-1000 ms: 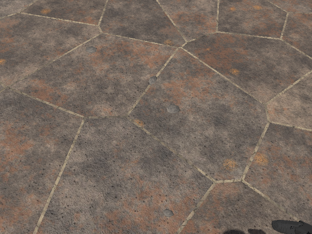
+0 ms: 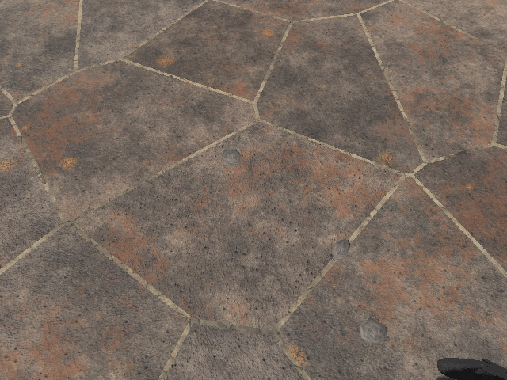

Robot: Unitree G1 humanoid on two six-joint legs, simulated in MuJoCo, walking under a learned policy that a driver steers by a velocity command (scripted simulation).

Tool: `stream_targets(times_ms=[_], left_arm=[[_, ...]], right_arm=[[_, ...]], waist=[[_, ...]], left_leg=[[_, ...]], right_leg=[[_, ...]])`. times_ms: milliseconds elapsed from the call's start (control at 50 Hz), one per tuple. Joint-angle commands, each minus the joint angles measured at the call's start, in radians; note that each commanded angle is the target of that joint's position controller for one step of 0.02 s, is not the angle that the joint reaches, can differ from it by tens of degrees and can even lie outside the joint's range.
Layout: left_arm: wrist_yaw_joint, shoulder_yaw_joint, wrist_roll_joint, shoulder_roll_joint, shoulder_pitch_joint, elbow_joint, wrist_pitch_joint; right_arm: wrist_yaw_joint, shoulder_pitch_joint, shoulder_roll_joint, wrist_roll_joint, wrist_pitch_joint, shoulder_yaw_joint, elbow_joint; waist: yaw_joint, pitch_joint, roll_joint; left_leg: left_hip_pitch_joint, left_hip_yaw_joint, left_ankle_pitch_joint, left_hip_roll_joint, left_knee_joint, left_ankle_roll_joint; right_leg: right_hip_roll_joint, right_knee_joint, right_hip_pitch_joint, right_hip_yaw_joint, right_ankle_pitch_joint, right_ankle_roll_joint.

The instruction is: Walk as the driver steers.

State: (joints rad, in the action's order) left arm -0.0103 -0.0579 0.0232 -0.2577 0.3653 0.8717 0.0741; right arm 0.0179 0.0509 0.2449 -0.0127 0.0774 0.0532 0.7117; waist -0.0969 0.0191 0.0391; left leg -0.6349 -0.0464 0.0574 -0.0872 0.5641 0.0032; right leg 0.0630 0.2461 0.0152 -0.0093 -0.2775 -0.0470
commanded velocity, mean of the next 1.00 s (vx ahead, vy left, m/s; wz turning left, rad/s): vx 0.50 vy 0.00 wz -0.46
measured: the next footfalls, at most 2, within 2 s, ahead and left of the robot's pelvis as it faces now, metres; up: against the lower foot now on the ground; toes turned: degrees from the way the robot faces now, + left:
left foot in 0.10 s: +0.23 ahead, +0.14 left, +0.00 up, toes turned -2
right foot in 0.62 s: +0.44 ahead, -0.18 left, +0.00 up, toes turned -23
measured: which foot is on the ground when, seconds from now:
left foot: up 0.00-0.08, down 0.10-0.60, up 0.62-1.00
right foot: down 0.00-0.10, up 0.12-0.60, down 0.62-1.00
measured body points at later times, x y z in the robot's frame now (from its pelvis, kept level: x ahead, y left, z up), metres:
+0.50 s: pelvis +0.26 +0.01 +0.00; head +0.28 +0.00 +0.45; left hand +0.51 +0.20 -0.09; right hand +0.22 -0.28 -0.13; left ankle +0.20 +0.14 -0.74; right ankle +0.38 -0.18 -0.70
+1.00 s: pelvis +0.51 -0.13 +0.00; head +0.53 -0.16 +0.45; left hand +0.69 +0.10 -0.10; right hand +0.58 -0.45 -0.09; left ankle +0.76 -0.08 -0.69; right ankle +0.40 -0.16 -0.74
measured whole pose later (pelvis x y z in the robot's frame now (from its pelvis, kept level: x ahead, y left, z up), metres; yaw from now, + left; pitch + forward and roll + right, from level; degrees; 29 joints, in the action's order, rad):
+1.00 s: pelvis +0.51 -0.13 +0.00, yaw -30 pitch +2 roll +0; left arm 0.01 -0.07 0.02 -0.27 0.34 0.74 0.05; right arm 0.02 0.03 0.28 0.00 0.10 0.05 0.74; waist -0.07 0.02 0.05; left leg -0.63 -0.06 0.09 -0.07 0.58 -0.04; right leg 0.10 0.33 0.08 0.11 -0.27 -0.08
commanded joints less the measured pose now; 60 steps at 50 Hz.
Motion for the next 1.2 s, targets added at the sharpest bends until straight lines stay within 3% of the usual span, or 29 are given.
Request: stream_targets(times_ms=[20, 60, 80, 100, 120, 140, 160, 180, 240, 320, 420, 520, 560, 600, 620, 640, 660, 680, 700, 740, 800, 920, 1020, 1100, 1120, 1140, 1160, 1180, 1200], left_arm=[[0.012, -0.042, 0.005, -0.176, 0.033, -0.030, -0.008], [0.018, -0.048, 0.006, -0.193, 0.004, -0.034, -0.016], [0.018, -0.039, 0.000, -0.171, -0.003, -0.039, -0.016], [0.018, -0.016, -0.021, -0.113, -0.023, -0.073, -0.012], [0.014, 0.015, -0.005, -0.011, 0.128, -0.086, 0.006], [0.013, -0.009, 0.016, -0.114, 0.088, -0.065, 0.014], [0.015, -0.025, 0.027, -0.161, -0.004, -0.093, 0.014], [0.019, -0.025, 0.019, -0.151, -0.056, -0.103, 0.011], [0.017, -0.030, 0.010, -0.102, -0.049, -0.110, -0.023], [0.016, -0.028, 0.000, -0.069, -0.097, -0.146, -0.054], [-0.016, -0.017, -0.003, -0.051, -0.236, -0.188, -0.045], [-0.039, -0.019, -0.004, -0.073, -0.353, -0.253, -0.052], [-0.043, -0.033, -0.008, -0.099, -0.321, -0.263, -0.055], [-0.034, -0.080, -0.002, -0.171, -0.077, -0.202, -0.058], [-0.014, -0.119, 0.002, -0.269, 0.093, -0.162, -0.066], [-0.012, -0.126, 0.009, -0.377, 0.043, -0.177, -0.054], [-0.020, -0.098, 0.002, -0.286, 0.068, -0.208, -0.037], [-0.023, -0.080, -0.007, -0.230, 0.036, -0.199, -0.021], [-0.022, -0.070, -0.005, -0.201, -0.020, -0.206, -0.015], [-0.013, -0.050, -0.019, -0.146, -0.130, -0.238, -0.014], [0.002, -0.053, -0.015, -0.163, -0.125, -0.242, -0.008], [0.024, -0.052, -0.008, -0.166, -0.033, -0.195, -0.009], [0.023, -0.052, -0.005, -0.172, 0.044, -0.146, -0.014], [0.028, -0.055, -0.007, -0.182, 0.016, -0.140, -0.031], [0.027, -0.045, -0.012, -0.161, 0.000, -0.151, -0.032], [0.028, -0.026, -0.032, -0.117, 0.024, -0.173, -0.028], [0.025, -0.007, -0.007, -0.050, 0.150, -0.167, -0.013], [0.021, -0.019, 0.005, -0.138, 0.085, -0.161, -0.004], [0.018, -0.029, 0.012, -0.171, -0.028, -0.189, 0.000]], right_arm=[[0.017, -0.108, 0.084, -0.002, 0.032, 0.018, -0.102], [0.015, -0.009, 0.122, 0.000, 0.041, 0.035, -0.078], [0.006, 0.128, 0.167, 0.007, 0.043, 0.057, -0.039], [-0.006, 0.315, 0.242, 0.027, 0.044, 0.077, -0.014], [-0.004, 0.373, 0.303, 0.029, 0.033, 0.090, 0.013], [-0.007, 0.386, 0.204, 0.020, 0.026, 0.068, 0.008], [-0.012, 0.321, 0.159, 0.014, 0.023, 0.051, 0.005], [-0.014, 0.253, 0.138, 0.017, 0.022, 0.042, 0.003], [-0.009, 0.146, 0.092, 0.026, 0.033, 0.031, 0.017], [-0.017, 0.137, 0.130, 0.026, 0.047, 0.048, 0.051], [-0.030, 0.166, 0.172, 0.019, 0.032, 0.059, 0.080], [-0.030, 0.224, 0.220, -0.007, 0.005, 0.077, 0.114], [-0.033, 0.212, 0.249, -0.018, -0.008, 0.086, 0.115], [-0.036, 0.190, 0.245, -0.026, -0.024, 0.082, 0.109], [-0.039, 0.207, 0.199, 0.003, -0.019, 0.063, 0.091], [-0.028, 0.285, 0.058, 0.038, 0.009, 0.016, 0.028], [-0.016, 0.176, 0.140, -0.004, 0.046, 0.027, 0.022], [-0.009, 0.096, 0.181, -0.037, 0.064, 0.037, -0.004], [-0.016, 0.091, 0.168, -0.021, 0.073, 0.032, 0.001], [-0.023, 0.115, 0.180, 0.014, 0.061, 0.044, 0.017], [-0.022, 0.111, 0.149, 0.025, 0.030, 0.041, 0.009], [-0.002, -0.070, 0.086, 0.018, 0.031, 0.010, -0.031], [0.020, -0.160, 0.120, 0.007, 0.046, 0.013, -0.071], [0.021, -0.020, 0.162, 0.011, 0.057, 0.035, -0.043], [0.017, 0.116, 0.199, 0.019, 0.059, 0.052, -0.011], [0.013, 0.284, 0.262, 0.031, 0.059, 0.067, 0.008], [0.022, 0.362, 0.286, 0.022, 0.048, 0.076, 0.051], [0.023, 0.355, 0.199, -0.008, 0.044, 0.053, 0.049], [0.017, 0.280, 0.166, -0.007, 0.037, 0.041, 0.037]], waist=[[0.025, 0.029, -0.110], [0.095, -0.021, -0.128], [0.160, -0.117, -0.115], [0.237, -0.279, -0.026], [0.180, -0.434, 0.259], [0.220, -0.424, 0.188], [0.219, -0.263, 0.129], [0.190, -0.181, 0.063], [0.107, -0.063, 0.083], [0.085, -0.008, 0.036], [0.129, 0.027, 0.015], [0.159, 0.069, 0.016], [0.123, 0.034, 0.040], [-0.015, -0.101, 0.022], [-0.074, -0.194, -0.096], [0.058, -0.274, -0.352], [-0.023, -0.360, -0.213], [-0.026, -0.228, -0.163], [0.015, -0.166, -0.092], [0.092, -0.102, -0.088], [0.113, -0.076, -0.072], [0.037, -0.020, -0.111], [0.001, 0.025, -0.117], [0.087, -0.033, -0.152], [0.151, -0.141, -0.135], [0.198, -0.300, -0.012], [0.156, -0.394, 0.284], [0.191, -0.310, 0.170], [0.193, -0.167, 0.085]], left_leg=[[0.043, 0.009, -0.056, 0.037, -0.071, 0.017], [0.212, 0.031, -0.109, 0.068, -0.118, 0.042], [0.432, 0.033, -0.086, 0.061, -0.113, 0.073], [0.746, -0.132, -0.023, -0.116, -0.053, 0.141], [1.081, -0.548, -0.173, -0.353, -0.125, 0.293], [1.051, -0.624, -0.332, -0.335, -0.194, 0.283], [0.923, -0.470, -0.331, -0.302, -0.221, 0.236], [0.783, -0.362, -0.271, -0.263, -0.251, 0.211], [0.523, -0.168, -0.178, -0.197, -0.367, 0.191], [0.471, -0.016, -0.071, -0.204, -0.435, 0.201], [0.507, 0.155, -0.036, -0.172, -0.437, 0.163], [0.658, 0.206, 0.001, -0.222, -0.378, 0.133], [0.698, 0.236, 0.286, -0.226, -0.261, 0.111], [0.630, 0.296, 0.510, -0.165, 0.083, 0.064], [0.379, 0.306, 0.218, -0.118, 0.409, 0.008], [-0.059, 0.181, -0.638, 0.089, 0.739, -0.052], [-0.163, -0.028, -0.649, 0.088, 0.833, -0.031], [-0.238, -0.024, -0.550, 0.047, 0.818, -0.004], [-0.194, -0.028, -0.462, 0.004, 0.737, 0.010], [-0.045, -0.040, -0.376, -0.044, 0.606, 0.003], [0.002, -0.018, -0.313, -0.029, 0.478, -0.035], [0.072, 0.014, 0.061, 0.029, 0.066, -0.058], [0.026, 0.005, 0.015, 0.044, -0.051, -0.009], [0.214, 0.062, -0.107, 0.096, -0.118, 0.062], [0.435, 0.036, -0.053, 0.062, -0.092, 0.104], [0.757, -0.185, -0.021, -0.120, -0.046, 0.191], [1.020, -0.626, -0.270, -0.294, -0.177, 0.324], [0.987, -0.678, -0.485, -0.280, -0.247, 0.291], [0.851, -0.536, -0.479, -0.252, -0.270, 0.252]], right_leg=[[-0.291, 0.010, -0.008, 0.190, 0.362, -0.143], [-0.279, 0.113, -0.004, 0.196, 0.496, -0.117], [-0.225, 0.264, 0.056, 0.162, 0.562, -0.088], [-0.152, 0.559, 0.252, 0.113, 0.349, -0.045], [-0.018, 0.894, 0.626, 0.055, -0.259, 0.016], [-0.057, 1.022, 0.728, 0.153, -0.313, 0.022], [-0.097, 1.054, 0.787, 0.136, -0.228, 0.022], [-0.139, 1.027, 0.761, 0.112, -0.146, 0.026], [-0.194, 0.936, 0.638, 0.107, -0.042, 0.032], [-0.208, 0.829, 0.677, 0.112, 0.081, 0.052], [-0.189, 0.558, 0.640, 0.047, 0.307, 0.041], [-0.165, 0.426, 0.652, -0.013, 0.196, -0.007], [-0.113, 0.409, 0.564, -0.068, 0.090, -0.044], [-0.007, 0.326, 0.223, -0.127, 0.117, -0.102], [-0.110, 0.302, -0.084, 0.076, 0.143, -0.163], [-0.343, 0.170, -0.362, 0.655, -0.056, -0.350], [-0.393, 0.032, -0.390, 0.819, -0.156, -0.359], [-0.374, 0.025, -0.309, 0.687, -0.072, -0.312], [-0.333, 0.038, -0.175, 0.571, 0.024, -0.278], [-0.270, 0.015, 0.050, 0.423, 0.207, -0.245], [-0.237, -0.023, 0.155, 0.346, 0.336, -0.252], [-0.169, -0.031, 0.200, 0.214, 0.287, -0.176], [-0.245, 0.036, 0.048, 0.288, 0.273, -0.169], [-0.238, 0.196, -0.027, 0.282, 0.617, -0.126], [-0.185, 0.364, 0.035, 0.238, 0.680, -0.097], [-0.097, 0.666, 0.254, 0.184, 0.422, -0.053], [0.045, 0.969, 0.596, 0.143, -0.259, 0.014], [-0.007, 1.062, 0.721, 0.212, -0.290, 0.011], [-0.054, 1.062, 0.768, 0.174, -0.197, 0.009]])
Keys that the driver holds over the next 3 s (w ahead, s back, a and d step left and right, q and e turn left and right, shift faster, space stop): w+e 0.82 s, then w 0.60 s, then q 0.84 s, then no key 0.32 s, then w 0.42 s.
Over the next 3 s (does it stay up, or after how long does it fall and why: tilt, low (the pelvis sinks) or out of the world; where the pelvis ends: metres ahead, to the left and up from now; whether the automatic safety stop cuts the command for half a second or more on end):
stays up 0.97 -0.33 0.00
